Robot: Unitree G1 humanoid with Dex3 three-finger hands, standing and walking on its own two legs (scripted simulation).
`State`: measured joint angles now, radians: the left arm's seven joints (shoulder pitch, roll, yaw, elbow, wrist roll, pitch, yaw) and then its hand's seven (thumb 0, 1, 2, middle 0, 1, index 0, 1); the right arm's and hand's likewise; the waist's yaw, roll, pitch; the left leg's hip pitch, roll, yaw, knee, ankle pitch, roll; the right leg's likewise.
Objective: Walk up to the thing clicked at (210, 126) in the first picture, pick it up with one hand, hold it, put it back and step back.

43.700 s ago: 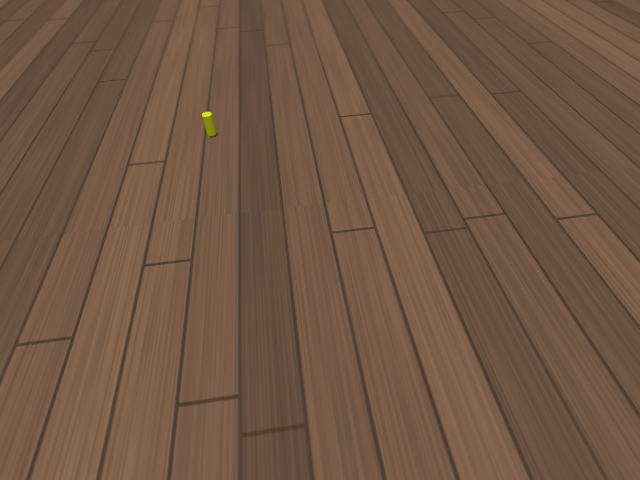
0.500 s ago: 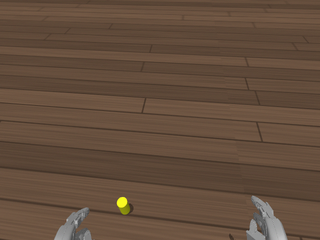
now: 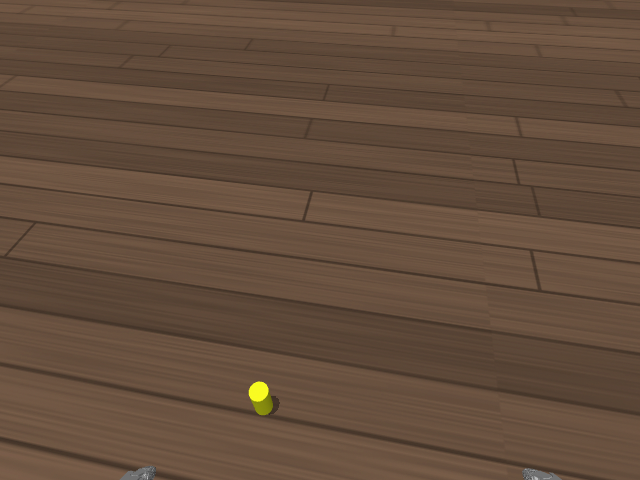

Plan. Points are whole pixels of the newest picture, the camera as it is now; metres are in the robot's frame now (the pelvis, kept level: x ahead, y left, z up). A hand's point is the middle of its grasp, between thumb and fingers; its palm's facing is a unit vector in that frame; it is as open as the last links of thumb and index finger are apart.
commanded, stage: stand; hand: left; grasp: from above
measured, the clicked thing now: (261, 398) +0.45 +0.22 -0.69
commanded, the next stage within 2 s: none
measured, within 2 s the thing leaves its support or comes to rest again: neither
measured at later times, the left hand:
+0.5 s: hand out of the picture +0.03 +0.24 -0.14, palm faces +0.05 -0.95 -0.32, open 7.4 cm
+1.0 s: hand out of the picture +0.05 +0.23 -0.13, palm faces +0.04 -0.94 -0.33, open 7.4 cm
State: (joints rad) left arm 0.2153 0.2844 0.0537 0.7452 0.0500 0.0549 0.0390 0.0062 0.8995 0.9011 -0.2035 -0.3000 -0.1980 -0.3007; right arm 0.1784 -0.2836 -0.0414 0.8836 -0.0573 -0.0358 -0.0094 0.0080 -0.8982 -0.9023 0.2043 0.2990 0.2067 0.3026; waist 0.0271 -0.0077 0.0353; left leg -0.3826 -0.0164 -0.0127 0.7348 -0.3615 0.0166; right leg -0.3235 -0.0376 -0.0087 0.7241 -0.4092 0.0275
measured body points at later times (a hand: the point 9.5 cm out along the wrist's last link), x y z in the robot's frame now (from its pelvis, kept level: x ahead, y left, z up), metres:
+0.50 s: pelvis -0.01 +0.00 +0.03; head -0.01 +0.00 +0.48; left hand +0.03 +0.29 -0.11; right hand +0.07 -0.27 -0.11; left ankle +0.02 +0.11 -0.71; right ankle -0.02 -0.14 -0.71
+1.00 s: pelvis +0.00 -0.01 +0.03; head +0.00 -0.01 +0.48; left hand +0.05 +0.28 -0.11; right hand +0.06 -0.29 -0.11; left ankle +0.02 +0.11 -0.71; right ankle -0.02 -0.14 -0.71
